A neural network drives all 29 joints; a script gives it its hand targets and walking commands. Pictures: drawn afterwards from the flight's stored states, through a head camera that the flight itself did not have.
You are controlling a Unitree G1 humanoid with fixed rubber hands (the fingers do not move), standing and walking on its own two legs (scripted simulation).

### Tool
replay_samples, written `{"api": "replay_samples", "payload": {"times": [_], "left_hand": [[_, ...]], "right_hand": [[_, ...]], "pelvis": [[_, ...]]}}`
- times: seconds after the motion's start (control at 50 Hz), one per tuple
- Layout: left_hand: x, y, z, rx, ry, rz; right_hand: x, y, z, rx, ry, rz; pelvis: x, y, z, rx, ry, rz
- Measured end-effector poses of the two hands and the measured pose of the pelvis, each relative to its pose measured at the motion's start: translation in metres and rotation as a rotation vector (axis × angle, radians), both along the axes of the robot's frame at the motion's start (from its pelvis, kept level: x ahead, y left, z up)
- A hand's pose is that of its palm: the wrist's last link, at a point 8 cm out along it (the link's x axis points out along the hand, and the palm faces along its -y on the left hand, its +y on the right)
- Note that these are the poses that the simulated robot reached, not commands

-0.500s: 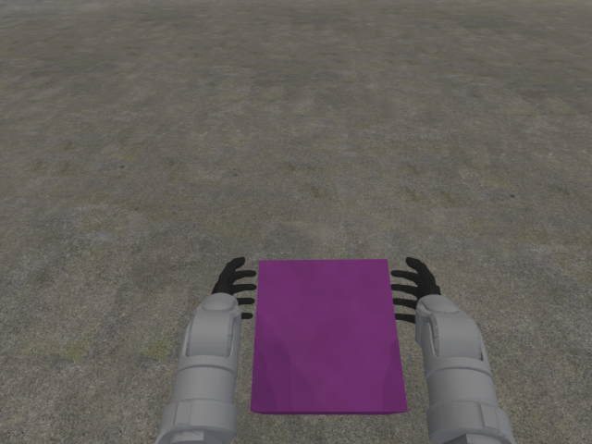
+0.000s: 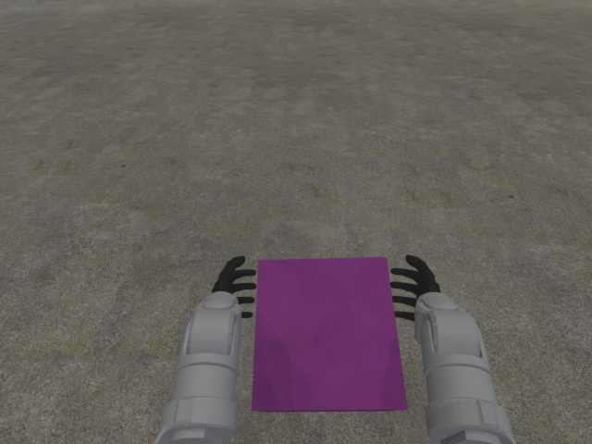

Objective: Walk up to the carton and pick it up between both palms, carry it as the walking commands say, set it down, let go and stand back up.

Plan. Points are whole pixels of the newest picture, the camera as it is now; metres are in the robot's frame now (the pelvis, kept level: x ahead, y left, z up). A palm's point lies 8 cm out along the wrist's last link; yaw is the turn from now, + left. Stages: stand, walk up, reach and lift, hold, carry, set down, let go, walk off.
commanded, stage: hold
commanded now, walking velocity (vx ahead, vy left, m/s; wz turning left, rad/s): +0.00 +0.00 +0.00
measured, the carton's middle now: (323, 337) +0.30 +0.00 -0.04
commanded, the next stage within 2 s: carry in 0.26 s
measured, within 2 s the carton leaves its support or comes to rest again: neither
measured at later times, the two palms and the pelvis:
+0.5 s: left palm (249, 290) +0.32 +0.11 +0.05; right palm (447, 314) +0.29 -0.17 +0.05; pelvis -0.01 +0.00 -0.03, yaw -8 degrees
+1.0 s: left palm (257, 265) +0.33 +0.10 +0.09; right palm (455, 287) +0.30 -0.17 +0.10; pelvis -0.05 +0.00 -0.02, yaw -8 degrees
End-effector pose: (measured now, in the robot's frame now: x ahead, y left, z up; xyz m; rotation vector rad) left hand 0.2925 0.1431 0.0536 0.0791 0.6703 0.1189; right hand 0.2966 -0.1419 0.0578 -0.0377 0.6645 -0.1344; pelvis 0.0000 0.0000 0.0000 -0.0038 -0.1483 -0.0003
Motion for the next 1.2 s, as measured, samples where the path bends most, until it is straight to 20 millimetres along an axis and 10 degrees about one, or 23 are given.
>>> {"api": "replay_samples", "payload": {"times": [0.4,0.54,0.72,1.02,1.2], "left_hand": [[0.016,-0.009,-0.001,0.020,-0.031,-0.032],[0.032,-0.049,-0.001,0.055,-0.002,-0.132],[0.053,-0.103,0.036,0.101,0.060,-0.155],[0.040,-0.042,0.040,0.073,0.175,-0.060],[0.031,-0.036,0.044,0.084,0.161,-0.061]], "right_hand": [[0.005,-0.006,0.000,0.003,-0.049,-0.050],[-0.014,-0.040,-0.006,0.021,-0.029,-0.190],[0.000,-0.085,0.041,-0.007,0.027,-0.338],[-0.002,-0.024,0.044,-0.057,0.141,-0.268],[-0.013,-0.021,0.037,-0.015,0.140,-0.227]], "pelvis": [[-0.001,0.004,-0.014,0.013,0.143,-0.056],[-0.010,-0.010,-0.029,0.024,0.185,-0.162],[-0.024,-0.022,-0.014,0.053,0.224,-0.134],[-0.048,-0.002,-0.018,0.016,0.196,-0.132],[-0.056,0.005,-0.018,0.005,0.189,-0.114]]}}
